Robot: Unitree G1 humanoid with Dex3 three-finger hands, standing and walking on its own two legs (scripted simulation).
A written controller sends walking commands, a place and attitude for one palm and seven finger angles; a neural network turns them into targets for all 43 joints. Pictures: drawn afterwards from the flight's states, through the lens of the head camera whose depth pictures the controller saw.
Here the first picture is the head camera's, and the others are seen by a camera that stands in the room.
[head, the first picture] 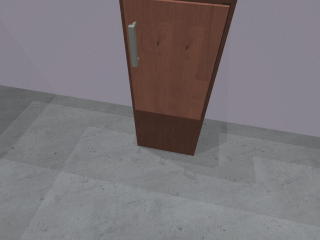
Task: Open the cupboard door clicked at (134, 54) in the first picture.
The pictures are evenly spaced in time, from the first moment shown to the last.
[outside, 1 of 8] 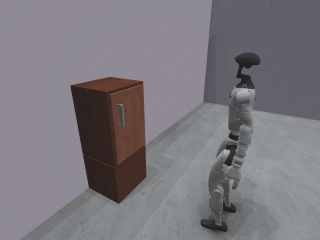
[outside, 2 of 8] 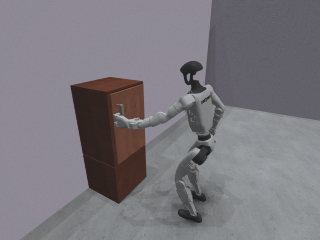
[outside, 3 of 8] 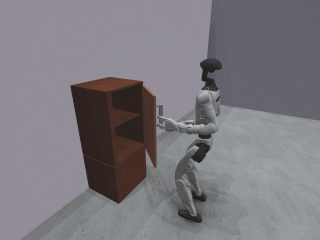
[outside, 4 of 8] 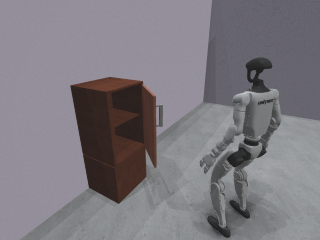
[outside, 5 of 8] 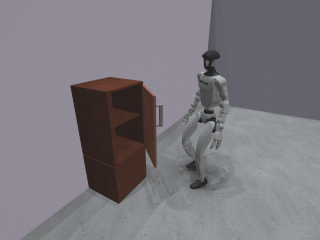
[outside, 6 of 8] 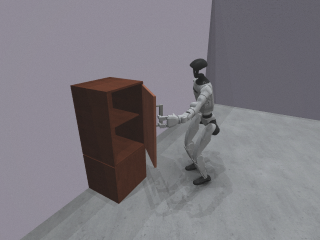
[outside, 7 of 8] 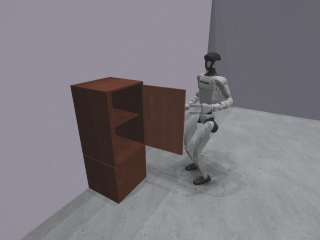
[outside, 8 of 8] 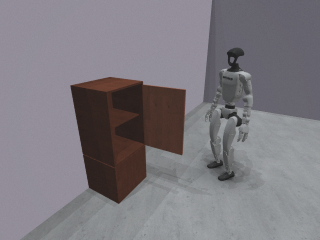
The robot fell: no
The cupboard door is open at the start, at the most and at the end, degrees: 0 94 93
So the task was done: yes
